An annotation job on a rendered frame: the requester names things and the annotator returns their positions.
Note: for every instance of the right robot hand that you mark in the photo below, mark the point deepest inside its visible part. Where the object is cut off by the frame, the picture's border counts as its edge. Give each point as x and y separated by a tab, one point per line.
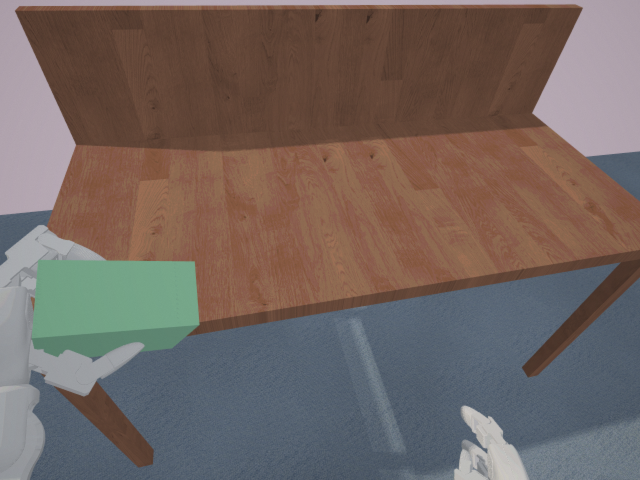
501	462

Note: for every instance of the left robot hand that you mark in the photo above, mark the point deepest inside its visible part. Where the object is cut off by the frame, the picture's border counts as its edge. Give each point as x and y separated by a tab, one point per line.
70	371

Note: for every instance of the table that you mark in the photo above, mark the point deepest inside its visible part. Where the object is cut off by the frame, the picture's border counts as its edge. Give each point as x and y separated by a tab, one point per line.
316	158

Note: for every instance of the sponge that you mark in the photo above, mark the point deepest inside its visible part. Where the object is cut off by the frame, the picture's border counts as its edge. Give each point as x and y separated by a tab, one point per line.
92	307

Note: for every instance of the left robot forearm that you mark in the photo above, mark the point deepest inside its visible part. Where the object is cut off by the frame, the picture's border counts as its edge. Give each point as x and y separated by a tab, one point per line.
22	435

